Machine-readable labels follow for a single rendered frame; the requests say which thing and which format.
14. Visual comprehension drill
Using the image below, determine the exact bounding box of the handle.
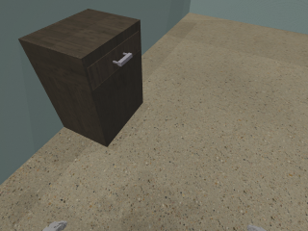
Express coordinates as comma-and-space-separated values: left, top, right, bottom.
113, 52, 133, 66

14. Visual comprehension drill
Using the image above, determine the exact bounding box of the cabinet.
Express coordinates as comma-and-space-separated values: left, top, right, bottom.
18, 9, 143, 147

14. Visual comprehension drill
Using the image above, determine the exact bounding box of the left robot hand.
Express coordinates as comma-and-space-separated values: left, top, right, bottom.
42, 220, 67, 231

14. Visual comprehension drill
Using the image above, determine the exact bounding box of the drawer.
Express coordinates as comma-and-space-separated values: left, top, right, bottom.
87, 31, 140, 90

